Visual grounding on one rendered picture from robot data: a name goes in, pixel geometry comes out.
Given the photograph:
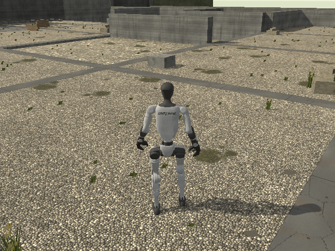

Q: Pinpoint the left robot shin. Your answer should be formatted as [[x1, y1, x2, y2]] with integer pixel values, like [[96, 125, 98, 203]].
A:
[[151, 175, 160, 208]]

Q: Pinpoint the robot shin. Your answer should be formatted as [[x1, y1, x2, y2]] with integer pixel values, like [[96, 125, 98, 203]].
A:
[[177, 165, 185, 200], [151, 175, 160, 208]]

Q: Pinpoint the right robot shin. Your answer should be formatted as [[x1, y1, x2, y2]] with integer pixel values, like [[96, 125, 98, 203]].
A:
[[177, 165, 185, 200]]

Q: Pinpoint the left robot upper arm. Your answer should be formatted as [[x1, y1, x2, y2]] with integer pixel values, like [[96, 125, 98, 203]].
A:
[[142, 105, 157, 133]]

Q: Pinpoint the right robot forearm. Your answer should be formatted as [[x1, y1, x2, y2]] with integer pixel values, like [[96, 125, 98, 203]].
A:
[[188, 126, 199, 147]]

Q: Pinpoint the right robot hand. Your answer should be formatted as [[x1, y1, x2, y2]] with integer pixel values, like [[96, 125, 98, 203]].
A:
[[188, 145, 200, 157]]

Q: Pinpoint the left robot forearm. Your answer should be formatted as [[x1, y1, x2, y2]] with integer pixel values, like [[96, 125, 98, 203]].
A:
[[138, 126, 147, 142]]

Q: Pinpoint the right robot upper arm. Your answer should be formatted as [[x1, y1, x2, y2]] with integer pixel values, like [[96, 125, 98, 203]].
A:
[[178, 105, 193, 134]]

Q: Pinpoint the left robot hand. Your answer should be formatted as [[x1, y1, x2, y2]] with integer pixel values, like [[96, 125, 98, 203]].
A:
[[136, 140, 148, 150]]

